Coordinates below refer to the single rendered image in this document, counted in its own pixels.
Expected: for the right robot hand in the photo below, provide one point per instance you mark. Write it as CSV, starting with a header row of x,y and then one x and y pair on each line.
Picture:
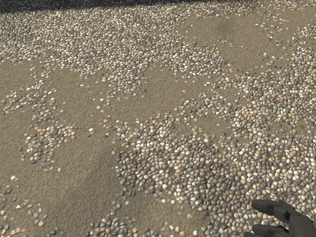
x,y
298,224

